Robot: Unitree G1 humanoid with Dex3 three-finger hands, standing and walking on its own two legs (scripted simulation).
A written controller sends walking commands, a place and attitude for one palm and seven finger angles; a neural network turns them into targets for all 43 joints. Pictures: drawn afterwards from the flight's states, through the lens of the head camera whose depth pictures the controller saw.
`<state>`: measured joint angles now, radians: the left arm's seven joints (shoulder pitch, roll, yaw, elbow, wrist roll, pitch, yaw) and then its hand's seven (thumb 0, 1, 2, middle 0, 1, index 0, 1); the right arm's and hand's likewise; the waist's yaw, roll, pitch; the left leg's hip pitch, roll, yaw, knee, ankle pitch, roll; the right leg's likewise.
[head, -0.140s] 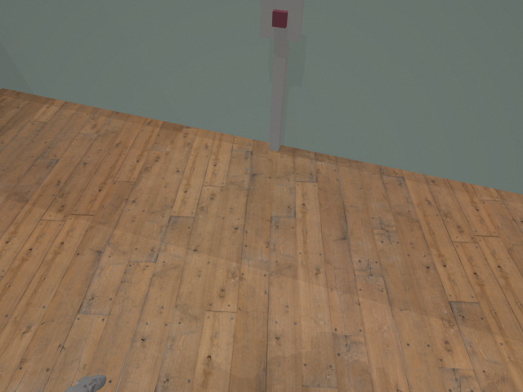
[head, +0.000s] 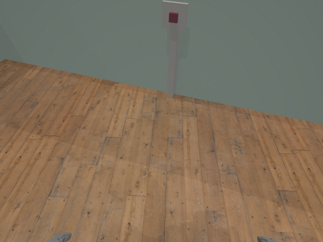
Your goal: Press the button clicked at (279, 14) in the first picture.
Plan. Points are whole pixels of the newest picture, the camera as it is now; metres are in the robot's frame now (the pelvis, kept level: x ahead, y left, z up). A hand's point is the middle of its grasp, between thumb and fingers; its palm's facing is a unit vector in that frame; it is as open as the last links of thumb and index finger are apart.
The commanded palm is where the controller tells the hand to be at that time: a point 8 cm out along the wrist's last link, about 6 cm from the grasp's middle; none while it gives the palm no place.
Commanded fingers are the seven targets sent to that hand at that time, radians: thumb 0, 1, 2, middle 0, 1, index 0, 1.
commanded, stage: stand and wait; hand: left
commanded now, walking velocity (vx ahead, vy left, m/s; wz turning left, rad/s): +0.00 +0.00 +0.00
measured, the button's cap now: (173, 17) +1.53 +0.00 -0.01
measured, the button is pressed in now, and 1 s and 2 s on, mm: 0 0 0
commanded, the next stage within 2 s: look at it before walking up in 0.68 s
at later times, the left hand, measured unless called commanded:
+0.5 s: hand out of the picture +0.05 +0.23 -0.15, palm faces -0.03 -0.94 -0.33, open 7.4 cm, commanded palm none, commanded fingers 0.00 0.90 0.90 -0.20 -0.30 -0.20 -0.30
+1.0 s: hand out of the picture +0.06 +0.23 -0.15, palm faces -0.03 -0.94 -0.33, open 7.4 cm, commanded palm none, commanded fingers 0.00 0.90 0.90 -0.20 -0.30 -0.20 -0.30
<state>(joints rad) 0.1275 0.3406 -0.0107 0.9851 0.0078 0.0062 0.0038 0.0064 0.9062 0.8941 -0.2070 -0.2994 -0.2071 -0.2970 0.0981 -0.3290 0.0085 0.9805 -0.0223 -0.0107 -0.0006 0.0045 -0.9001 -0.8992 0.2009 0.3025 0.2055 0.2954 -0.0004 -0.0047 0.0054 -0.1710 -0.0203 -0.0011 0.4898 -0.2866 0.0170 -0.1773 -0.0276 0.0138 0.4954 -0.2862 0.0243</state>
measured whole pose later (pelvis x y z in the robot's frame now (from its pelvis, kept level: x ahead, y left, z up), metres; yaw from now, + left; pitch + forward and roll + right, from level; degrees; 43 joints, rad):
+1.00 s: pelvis -0.02 -0.02 +0.01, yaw +0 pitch -2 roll +0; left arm 0.13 0.34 -0.01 1.08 0.01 -0.01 0.00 0.01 0.91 0.89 -0.21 -0.30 -0.21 -0.30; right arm 0.12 -0.34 0.01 1.11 -0.02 -0.01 0.00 0.00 -0.90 -0.90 0.20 0.30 0.21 0.30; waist -0.01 -0.01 0.03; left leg -0.15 0.01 -0.01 0.39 -0.21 -0.01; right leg -0.16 0.00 0.01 0.40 -0.20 0.00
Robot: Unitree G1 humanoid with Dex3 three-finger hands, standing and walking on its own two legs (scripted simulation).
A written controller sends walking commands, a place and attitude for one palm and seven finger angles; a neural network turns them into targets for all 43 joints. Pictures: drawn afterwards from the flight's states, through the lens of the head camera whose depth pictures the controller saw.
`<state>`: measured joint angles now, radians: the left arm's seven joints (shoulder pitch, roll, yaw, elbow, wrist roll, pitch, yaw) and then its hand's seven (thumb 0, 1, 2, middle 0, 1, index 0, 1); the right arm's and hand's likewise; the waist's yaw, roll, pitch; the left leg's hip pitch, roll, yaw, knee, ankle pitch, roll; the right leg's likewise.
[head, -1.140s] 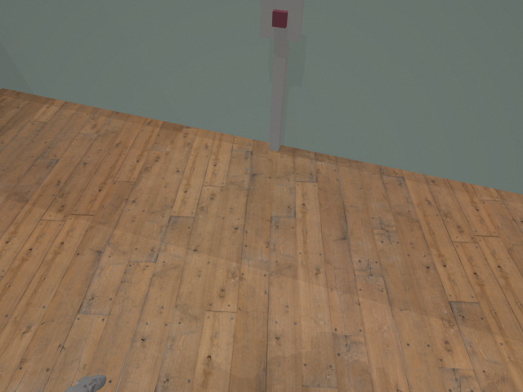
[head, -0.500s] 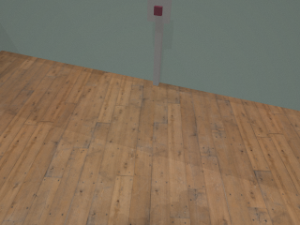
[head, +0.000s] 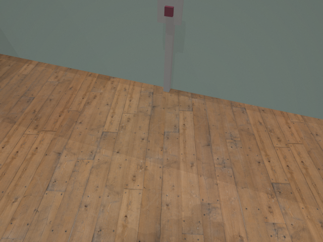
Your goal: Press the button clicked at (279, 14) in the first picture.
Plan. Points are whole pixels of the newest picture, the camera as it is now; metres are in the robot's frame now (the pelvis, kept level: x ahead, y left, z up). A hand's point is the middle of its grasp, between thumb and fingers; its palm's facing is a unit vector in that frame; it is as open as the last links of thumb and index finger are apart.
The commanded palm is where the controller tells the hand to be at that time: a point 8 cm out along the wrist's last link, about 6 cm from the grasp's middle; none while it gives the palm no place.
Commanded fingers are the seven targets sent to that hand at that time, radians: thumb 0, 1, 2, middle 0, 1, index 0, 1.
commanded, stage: look at it before walking up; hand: left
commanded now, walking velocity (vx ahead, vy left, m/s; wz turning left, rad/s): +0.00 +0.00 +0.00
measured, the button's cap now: (169, 11) +1.55 +0.02 -0.02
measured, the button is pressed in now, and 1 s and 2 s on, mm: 0 0 0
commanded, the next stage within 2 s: walk to a spot facing it in 0.30 s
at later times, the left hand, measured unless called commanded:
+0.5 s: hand out of the picture +0.08 +0.25 -0.16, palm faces -0.02 -0.95 -0.33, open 7.4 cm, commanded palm none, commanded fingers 0.00 0.90 0.90 -0.20 -0.30 -0.20 -0.30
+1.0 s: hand (95, 223) +0.21 +0.21 -0.18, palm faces -0.01 -0.99 -0.13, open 7.4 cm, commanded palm none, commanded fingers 0.00 0.90 0.90 -0.20 -0.30 -0.20 -0.30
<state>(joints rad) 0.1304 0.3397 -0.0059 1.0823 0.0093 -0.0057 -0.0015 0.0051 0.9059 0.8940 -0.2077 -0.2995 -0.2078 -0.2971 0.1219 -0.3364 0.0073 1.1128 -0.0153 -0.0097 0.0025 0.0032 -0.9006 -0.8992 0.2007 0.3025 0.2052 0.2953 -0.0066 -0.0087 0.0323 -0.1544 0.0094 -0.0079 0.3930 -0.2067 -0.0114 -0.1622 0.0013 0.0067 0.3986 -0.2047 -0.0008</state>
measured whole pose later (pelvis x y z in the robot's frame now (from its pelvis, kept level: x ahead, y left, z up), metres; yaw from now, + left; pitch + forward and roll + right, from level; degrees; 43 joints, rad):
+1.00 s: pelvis +0.16 +0.04 +0.00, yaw +1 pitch +0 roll -1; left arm 0.20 0.19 0.04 1.05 0.02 0.00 -0.03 0.01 0.91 0.89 -0.20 -0.30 -0.20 -0.30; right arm 0.53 -0.09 0.00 1.20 -0.02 -0.08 -0.03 0.00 -0.90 -0.90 0.20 0.30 0.20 0.30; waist -0.04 -0.02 0.07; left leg 0.09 0.00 0.08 0.26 -0.35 0.04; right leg -0.59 -0.09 -0.09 0.91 -0.23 0.01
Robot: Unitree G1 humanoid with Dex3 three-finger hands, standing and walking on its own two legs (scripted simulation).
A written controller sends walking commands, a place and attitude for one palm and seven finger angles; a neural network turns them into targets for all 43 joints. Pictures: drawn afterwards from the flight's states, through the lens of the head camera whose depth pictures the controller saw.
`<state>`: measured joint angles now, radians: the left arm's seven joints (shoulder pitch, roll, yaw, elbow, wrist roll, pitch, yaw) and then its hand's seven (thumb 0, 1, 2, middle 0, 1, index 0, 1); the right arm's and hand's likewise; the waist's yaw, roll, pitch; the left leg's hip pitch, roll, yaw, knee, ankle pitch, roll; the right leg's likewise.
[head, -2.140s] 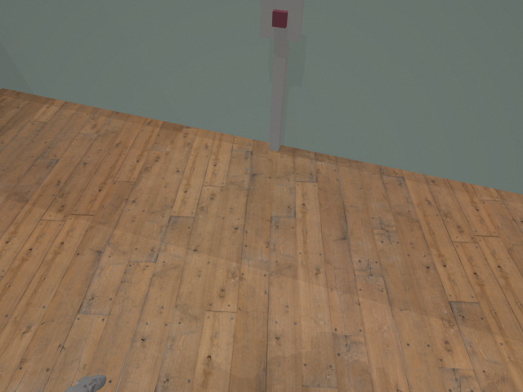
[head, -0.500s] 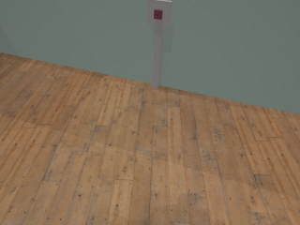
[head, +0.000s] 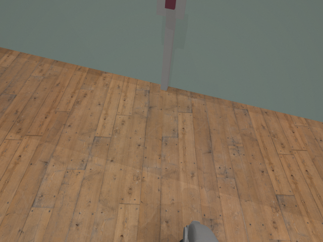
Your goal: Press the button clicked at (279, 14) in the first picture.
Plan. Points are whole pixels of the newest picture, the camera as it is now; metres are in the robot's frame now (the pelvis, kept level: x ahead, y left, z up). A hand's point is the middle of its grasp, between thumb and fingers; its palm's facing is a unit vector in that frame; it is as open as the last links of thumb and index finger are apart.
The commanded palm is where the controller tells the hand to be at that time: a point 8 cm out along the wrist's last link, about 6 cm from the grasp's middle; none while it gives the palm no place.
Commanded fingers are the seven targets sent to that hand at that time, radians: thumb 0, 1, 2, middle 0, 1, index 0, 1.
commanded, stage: walk to a spot facing it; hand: left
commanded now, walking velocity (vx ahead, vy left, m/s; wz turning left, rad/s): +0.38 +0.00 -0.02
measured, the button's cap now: (170, 2) +1.39 -0.04 -0.01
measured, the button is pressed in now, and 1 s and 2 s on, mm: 0 0 0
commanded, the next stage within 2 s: turn to face it in 0.98 s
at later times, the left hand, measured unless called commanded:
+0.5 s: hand (102, 217) +0.21 +0.18 -0.19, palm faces +0.10 -0.98 -0.17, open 7.2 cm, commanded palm none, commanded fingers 0.00 0.90 0.90 -0.20 -0.30 -0.20 -0.30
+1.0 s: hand (111, 132) +0.52 +0.20 -0.17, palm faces -0.07 -0.98 -0.17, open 7.3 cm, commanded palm none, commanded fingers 0.00 0.90 0.90 -0.20 -0.30 -0.20 -0.30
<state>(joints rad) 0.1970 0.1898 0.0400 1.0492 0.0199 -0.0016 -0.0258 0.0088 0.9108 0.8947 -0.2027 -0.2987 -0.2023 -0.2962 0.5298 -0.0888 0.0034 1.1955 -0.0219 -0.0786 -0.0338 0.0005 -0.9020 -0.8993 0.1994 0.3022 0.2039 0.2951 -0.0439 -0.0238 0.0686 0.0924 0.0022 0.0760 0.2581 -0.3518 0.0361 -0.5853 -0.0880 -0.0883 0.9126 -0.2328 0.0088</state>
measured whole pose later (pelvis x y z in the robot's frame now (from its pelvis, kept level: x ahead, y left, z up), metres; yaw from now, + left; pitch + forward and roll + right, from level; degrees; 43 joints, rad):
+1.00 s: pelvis +0.44 +0.02 +0.00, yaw -5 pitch -1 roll +1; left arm 0.18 0.18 0.07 1.04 0.03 0.02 -0.02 0.00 0.92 0.90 -0.20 -0.30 -0.20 -0.30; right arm 0.44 -0.11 -0.03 1.15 -0.03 -0.08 -0.03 0.00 -0.91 -0.90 0.20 0.30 0.20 0.29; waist -0.03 -0.02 0.06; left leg 0.06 0.04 0.31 0.30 -0.34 0.00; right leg -0.57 -0.11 -0.10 0.82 -0.17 0.00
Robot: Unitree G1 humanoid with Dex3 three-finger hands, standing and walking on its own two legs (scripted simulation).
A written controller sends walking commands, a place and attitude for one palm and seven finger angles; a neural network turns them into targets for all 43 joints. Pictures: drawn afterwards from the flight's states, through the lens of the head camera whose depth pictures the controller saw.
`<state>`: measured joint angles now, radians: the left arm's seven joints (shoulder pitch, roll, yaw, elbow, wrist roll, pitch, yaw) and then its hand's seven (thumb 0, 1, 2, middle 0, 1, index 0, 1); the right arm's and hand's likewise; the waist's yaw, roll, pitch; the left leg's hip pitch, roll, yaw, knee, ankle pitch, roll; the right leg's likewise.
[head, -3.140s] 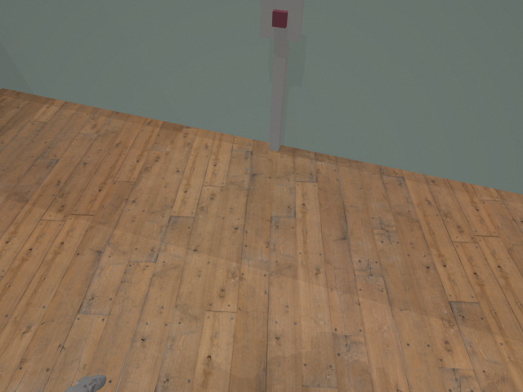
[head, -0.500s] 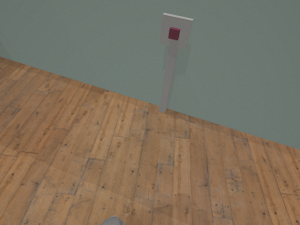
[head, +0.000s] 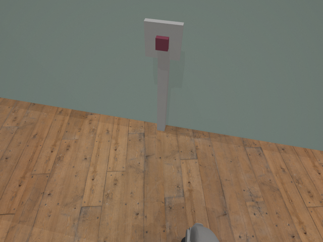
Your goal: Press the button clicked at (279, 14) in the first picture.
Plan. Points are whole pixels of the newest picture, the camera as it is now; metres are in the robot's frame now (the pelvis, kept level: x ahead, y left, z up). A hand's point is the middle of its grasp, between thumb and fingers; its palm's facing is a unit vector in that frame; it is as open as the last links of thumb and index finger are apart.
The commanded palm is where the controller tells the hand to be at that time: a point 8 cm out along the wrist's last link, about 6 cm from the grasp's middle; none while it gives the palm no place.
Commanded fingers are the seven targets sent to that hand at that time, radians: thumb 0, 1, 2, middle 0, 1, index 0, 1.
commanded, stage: turn to face it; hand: left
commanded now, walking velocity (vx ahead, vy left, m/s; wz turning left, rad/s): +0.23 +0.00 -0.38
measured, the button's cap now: (162, 43) +0.95 +0.02 -0.01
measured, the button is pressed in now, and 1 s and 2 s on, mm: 0 0 0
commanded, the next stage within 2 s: take the last steps up to it in 0.34 s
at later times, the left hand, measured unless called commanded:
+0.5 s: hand (120, 214) +0.22 +0.13 -0.16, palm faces -0.08 -0.97 -0.23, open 7.3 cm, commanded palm none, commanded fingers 0.00 0.90 0.90 -0.20 -0.30 -0.20 -0.30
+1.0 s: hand (139, 172) +0.36 +0.09 -0.18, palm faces -0.24 -0.95 -0.21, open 7.4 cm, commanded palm none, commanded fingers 0.00 0.90 0.90 -0.20 -0.30 -0.20 -0.30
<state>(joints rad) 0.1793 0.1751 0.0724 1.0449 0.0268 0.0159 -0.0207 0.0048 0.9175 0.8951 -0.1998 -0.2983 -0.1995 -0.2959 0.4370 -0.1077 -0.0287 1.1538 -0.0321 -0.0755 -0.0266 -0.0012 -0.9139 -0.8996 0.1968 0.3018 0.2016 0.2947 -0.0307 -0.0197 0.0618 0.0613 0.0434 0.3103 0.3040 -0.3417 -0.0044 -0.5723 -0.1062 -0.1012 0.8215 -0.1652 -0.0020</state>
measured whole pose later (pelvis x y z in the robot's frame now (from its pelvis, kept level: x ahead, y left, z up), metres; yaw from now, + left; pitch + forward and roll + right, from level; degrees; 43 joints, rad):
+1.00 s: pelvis +0.26 -0.09 -0.01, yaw -14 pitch +0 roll +1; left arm 0.21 0.19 0.07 1.05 0.02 -0.02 -0.03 0.01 0.91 0.89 -0.20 -0.30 -0.20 -0.30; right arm 0.45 -0.15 -0.03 1.14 -0.03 -0.04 -0.02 0.00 -0.91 -0.90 0.20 0.30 0.20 0.29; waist -0.05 0.01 0.06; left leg -0.01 0.11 0.17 0.46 -0.42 -0.07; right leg -0.37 -0.06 -0.11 0.59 -0.25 -0.02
